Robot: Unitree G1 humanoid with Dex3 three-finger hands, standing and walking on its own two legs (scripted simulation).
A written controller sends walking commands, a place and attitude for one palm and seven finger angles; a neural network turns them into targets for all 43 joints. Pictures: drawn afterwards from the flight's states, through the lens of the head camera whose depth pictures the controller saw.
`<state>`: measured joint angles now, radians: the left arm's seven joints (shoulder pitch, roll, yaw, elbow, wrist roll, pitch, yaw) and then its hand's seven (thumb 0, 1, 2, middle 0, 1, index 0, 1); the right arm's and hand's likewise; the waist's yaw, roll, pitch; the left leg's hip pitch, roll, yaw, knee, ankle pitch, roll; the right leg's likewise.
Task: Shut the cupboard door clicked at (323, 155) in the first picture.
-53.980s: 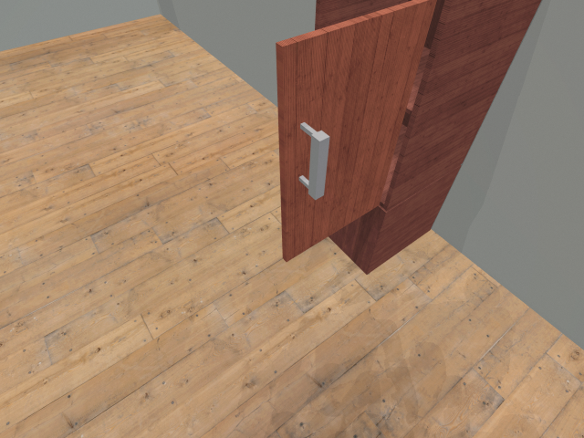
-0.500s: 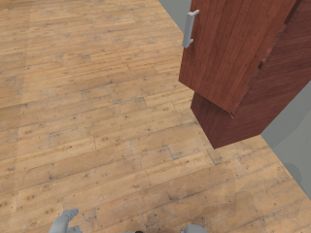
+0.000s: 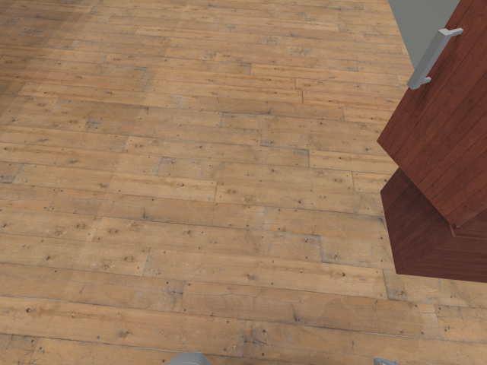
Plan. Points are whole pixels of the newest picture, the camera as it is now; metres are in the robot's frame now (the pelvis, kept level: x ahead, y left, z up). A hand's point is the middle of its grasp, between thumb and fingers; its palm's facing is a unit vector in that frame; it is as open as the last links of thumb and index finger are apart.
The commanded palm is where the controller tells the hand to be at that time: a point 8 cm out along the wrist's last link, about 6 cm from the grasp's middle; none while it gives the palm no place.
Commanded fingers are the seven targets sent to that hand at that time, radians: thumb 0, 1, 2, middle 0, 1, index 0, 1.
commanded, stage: walk to a spot facing it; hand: left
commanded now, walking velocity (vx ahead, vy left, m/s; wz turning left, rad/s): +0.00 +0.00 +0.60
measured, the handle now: (434, 59) +0.82 -0.43 +0.03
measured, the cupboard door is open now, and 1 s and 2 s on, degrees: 28 28 28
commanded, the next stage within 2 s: turn to face it in 1.14 s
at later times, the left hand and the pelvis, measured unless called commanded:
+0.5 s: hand out of the picture +0.10 +0.19 -0.13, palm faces +0.28 -0.91 -0.29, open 7.4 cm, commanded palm none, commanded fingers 0.00 0.90 0.90 -0.20 -0.30 -0.20 -0.30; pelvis +0.06 -0.03 +0.01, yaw +16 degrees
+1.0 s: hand out of the picture +0.05 +0.22 -0.18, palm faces +0.62 -0.76 -0.20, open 7.4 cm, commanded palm none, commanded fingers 0.00 0.90 0.90 -0.20 -0.30 -0.20 -0.30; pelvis +0.19 +0.08 -0.01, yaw +35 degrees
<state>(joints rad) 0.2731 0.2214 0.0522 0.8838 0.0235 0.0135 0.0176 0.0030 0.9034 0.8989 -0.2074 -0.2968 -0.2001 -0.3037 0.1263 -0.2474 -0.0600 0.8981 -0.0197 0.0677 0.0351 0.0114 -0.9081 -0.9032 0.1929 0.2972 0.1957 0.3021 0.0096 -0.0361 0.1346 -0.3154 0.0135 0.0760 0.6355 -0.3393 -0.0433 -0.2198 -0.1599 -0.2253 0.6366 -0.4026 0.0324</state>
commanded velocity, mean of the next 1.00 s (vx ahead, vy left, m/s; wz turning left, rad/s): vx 0.29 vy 0.00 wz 0.57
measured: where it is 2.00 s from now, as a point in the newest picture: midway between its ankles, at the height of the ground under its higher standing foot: (190, 294)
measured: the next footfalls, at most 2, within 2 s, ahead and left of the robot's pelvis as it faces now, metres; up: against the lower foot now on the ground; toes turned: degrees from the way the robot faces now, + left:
left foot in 0.02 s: +0.04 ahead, +0.12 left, +0.00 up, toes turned +5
right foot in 0.40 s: +0.13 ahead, -0.13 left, +0.00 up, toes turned +8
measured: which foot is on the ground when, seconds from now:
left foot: up 0.00-0.00, down 0.02-0.40, up 0.42-0.86, down 0.88-1.00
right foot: down 0.00-0.02, up 0.04-0.38, down 0.40-0.90, up 0.92-1.00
